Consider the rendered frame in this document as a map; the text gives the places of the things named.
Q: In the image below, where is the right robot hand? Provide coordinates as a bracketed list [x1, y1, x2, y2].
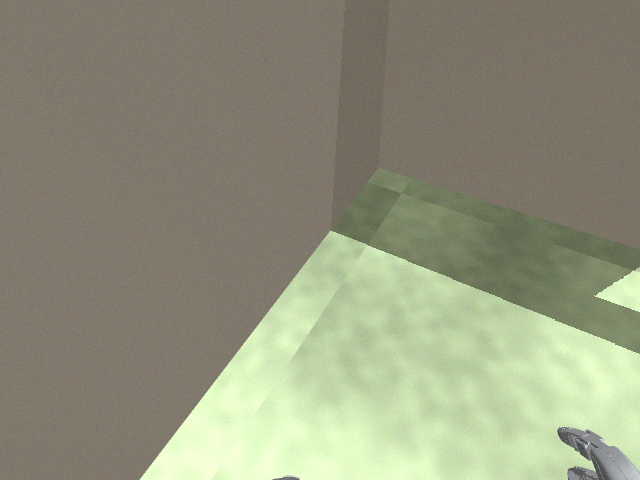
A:
[557, 427, 640, 480]

